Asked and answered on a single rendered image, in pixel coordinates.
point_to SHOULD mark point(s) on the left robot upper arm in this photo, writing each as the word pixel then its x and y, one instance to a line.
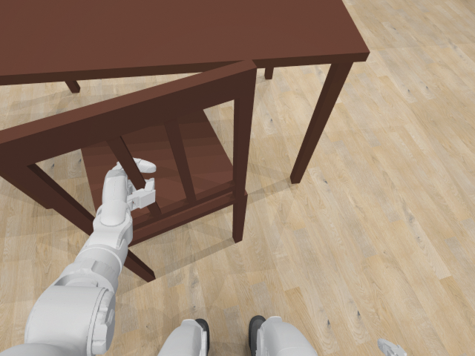
pixel 70 321

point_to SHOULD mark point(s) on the left robot forearm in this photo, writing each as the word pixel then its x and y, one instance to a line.
pixel 100 261

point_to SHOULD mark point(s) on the chair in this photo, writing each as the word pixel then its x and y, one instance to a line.
pixel 164 125

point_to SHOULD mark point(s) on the right robot thigh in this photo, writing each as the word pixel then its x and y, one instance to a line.
pixel 283 339

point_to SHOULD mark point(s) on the left robot shin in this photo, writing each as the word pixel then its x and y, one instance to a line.
pixel 190 322

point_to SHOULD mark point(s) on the right robot hand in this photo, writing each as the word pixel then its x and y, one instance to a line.
pixel 390 349

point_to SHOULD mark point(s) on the table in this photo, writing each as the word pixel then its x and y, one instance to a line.
pixel 70 40

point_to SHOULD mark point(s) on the left robot hand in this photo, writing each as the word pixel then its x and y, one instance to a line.
pixel 117 186

